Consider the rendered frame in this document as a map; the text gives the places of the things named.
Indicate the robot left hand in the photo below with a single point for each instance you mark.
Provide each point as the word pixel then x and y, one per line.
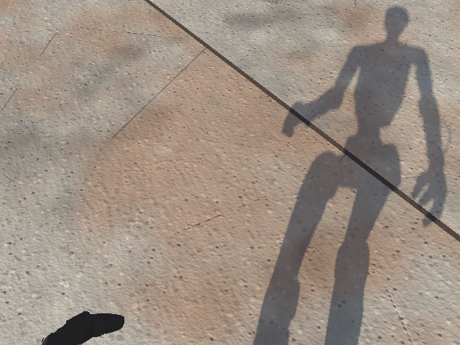
pixel 83 327

